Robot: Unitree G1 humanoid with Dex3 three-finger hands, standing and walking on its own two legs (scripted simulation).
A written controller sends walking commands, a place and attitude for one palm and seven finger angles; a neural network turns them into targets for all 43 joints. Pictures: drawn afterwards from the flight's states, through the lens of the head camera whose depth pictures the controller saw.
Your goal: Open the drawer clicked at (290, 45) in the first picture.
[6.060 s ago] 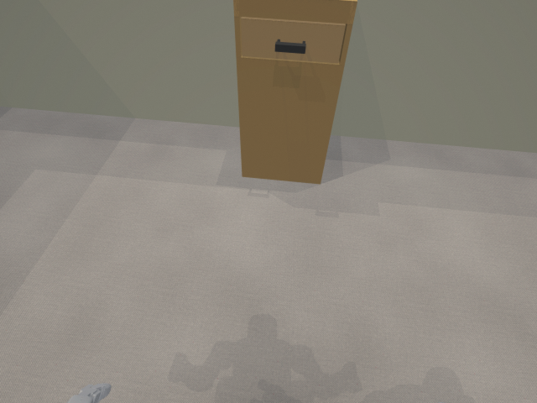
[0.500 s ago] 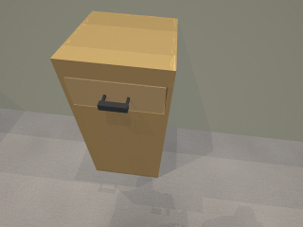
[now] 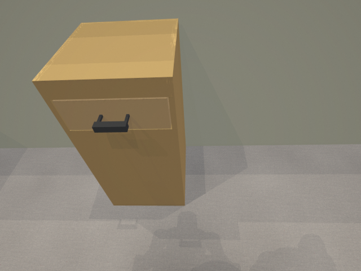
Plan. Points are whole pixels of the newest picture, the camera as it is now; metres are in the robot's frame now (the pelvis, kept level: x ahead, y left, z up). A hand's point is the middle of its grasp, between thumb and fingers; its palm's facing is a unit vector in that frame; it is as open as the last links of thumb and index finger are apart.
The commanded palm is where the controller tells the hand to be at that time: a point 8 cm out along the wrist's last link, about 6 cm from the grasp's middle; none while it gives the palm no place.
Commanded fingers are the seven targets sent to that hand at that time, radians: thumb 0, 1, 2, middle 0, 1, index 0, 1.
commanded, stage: come to a stop and stand still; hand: left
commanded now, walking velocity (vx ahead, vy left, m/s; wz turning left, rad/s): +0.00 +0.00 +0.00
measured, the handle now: (112, 122) +0.57 +0.27 -0.03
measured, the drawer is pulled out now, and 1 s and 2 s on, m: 0.00 0.00 0.00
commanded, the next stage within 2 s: look again from close up in 1.68 s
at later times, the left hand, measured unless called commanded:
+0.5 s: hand out of the picture -0.07 +0.17 -0.17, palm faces +0.08 -0.98 -0.17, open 7.3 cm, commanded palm none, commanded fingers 0.00 0.90 0.90 -0.20 -0.30 -0.20 -0.30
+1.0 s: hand out of the picture -0.06 +0.19 -0.17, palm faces +0.06 -0.99 -0.14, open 7.4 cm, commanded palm none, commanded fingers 0.00 0.90 0.90 -0.20 -0.30 -0.20 -0.30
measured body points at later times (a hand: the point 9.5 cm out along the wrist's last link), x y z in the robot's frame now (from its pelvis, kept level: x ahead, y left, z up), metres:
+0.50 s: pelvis -0.04 +0.01 +0.01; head -0.05 +0.01 +0.46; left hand -0.07 +0.23 -0.16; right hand -0.08 -0.20 -0.16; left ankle -0.06 +0.14 -0.74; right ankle +0.00 -0.06 -0.74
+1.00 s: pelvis -0.03 +0.04 +0.01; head -0.03 +0.04 +0.46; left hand -0.06 +0.24 -0.16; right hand -0.05 -0.15 -0.16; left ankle -0.06 +0.14 -0.74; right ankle +0.00 -0.06 -0.74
